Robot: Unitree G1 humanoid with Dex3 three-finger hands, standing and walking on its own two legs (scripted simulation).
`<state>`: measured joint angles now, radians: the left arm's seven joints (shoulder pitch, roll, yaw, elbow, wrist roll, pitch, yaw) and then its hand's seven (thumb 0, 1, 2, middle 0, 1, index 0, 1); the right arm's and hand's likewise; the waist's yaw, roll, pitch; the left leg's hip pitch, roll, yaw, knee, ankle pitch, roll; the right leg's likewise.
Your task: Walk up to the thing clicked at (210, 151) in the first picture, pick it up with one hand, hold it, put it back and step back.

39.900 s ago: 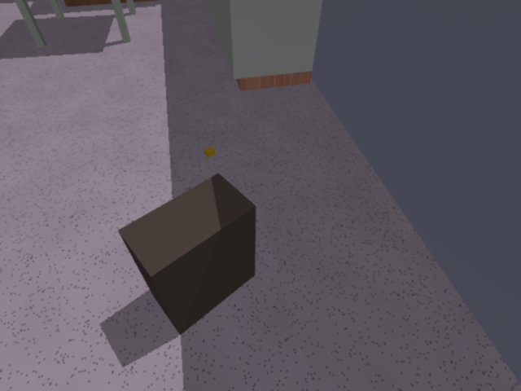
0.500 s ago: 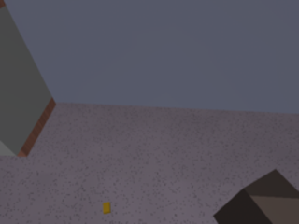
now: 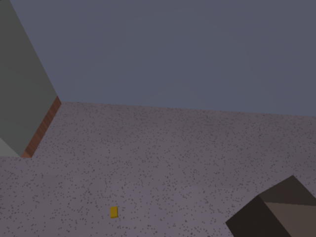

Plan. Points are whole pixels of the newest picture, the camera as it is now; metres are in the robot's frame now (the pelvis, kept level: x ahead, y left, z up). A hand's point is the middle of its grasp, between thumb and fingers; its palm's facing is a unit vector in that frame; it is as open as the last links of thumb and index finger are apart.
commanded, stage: walk up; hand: left
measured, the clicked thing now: (114, 212) +0.38 +0.26 -0.77
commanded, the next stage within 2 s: stand in 1.16 s
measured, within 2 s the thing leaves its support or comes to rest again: neither
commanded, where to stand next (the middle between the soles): +0.00 +0.01 m, yaw +1 degrees
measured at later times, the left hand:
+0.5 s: hand out of the picture +0.05 +0.25 -0.16, palm faces +0.02 -0.94 -0.33, open 7.4 cm
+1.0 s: hand out of the picture +0.07 +0.25 -0.16, palm faces +0.04 -0.94 -0.34, open 7.4 cm
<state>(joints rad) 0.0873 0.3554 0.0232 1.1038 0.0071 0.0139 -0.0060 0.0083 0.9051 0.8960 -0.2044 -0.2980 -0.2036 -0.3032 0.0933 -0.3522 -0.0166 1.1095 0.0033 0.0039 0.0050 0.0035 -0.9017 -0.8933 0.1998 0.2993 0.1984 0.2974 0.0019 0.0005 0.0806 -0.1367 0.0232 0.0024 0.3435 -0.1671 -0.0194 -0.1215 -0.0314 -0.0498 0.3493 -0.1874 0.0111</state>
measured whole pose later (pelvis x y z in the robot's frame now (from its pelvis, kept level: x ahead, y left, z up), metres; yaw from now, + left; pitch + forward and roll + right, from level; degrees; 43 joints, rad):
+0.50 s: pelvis -0.01 -0.01 +0.00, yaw +1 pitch -2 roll +0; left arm 0.11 0.35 0.04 1.11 0.02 0.02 -0.02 0.01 0.90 0.90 -0.20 -0.30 -0.20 -0.30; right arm 0.12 -0.35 -0.02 1.11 -0.01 0.01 0.01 0.00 -0.90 -0.89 0.20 0.30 0.20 0.30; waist 0.01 0.01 0.08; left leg -0.19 0.03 -0.03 0.38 -0.16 -0.03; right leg -0.16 -0.02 -0.08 0.37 -0.18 0.00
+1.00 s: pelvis -0.01 -0.01 +0.00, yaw +2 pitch -2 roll +0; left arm 0.08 0.35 0.04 1.09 0.02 0.02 -0.02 0.01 0.91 0.90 -0.20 -0.30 -0.20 -0.30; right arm 0.10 -0.36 -0.01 1.08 0.00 0.01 0.01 0.00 -0.90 -0.89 0.20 0.30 0.20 0.30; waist 0.00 0.01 0.07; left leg -0.19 0.02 -0.04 0.39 -0.17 -0.03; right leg -0.15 -0.03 -0.09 0.38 -0.19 0.00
